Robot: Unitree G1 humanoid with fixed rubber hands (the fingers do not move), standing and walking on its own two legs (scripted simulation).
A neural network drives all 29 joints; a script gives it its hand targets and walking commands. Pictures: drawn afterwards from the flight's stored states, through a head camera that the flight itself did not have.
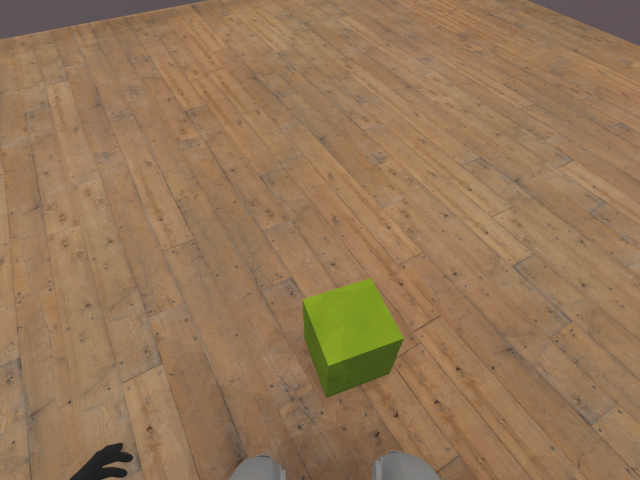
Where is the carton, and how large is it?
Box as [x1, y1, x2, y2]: [302, 278, 403, 397]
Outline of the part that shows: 370,278 302,299 304,338 326,397 389,373 403,339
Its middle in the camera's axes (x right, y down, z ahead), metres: +0.08 +0.30 +1.13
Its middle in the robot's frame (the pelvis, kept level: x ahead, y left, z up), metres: +0.57 -0.04 -0.59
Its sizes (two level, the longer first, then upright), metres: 0.210 0.200 0.250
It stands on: the floor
